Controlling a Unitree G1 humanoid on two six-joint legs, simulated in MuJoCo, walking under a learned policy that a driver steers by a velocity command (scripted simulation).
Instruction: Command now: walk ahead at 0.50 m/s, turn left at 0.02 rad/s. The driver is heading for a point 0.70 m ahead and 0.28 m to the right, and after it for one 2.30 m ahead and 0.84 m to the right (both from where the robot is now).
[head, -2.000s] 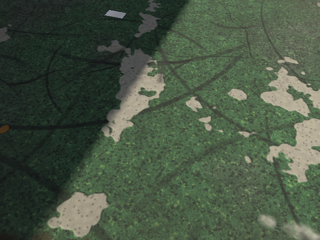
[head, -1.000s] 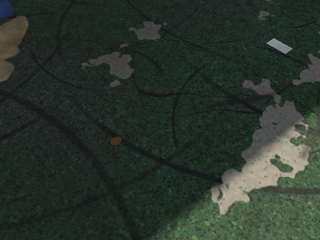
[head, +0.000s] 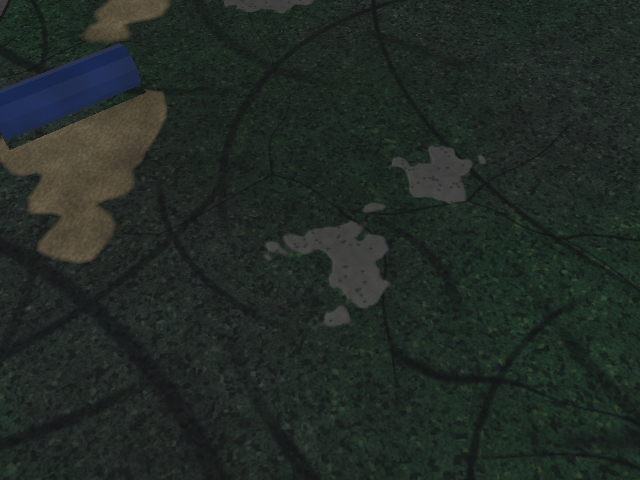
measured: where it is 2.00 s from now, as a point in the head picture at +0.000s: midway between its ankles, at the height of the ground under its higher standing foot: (440, 364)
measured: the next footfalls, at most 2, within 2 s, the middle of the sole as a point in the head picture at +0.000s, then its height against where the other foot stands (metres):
left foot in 0.44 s outside the picture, level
right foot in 0.96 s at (447, 419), level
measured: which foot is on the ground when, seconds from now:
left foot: up 0.00-0.42, down 0.44-0.94, up 0.96-1.00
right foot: down 0.00-0.44, up 0.46-0.94, down 0.96-1.00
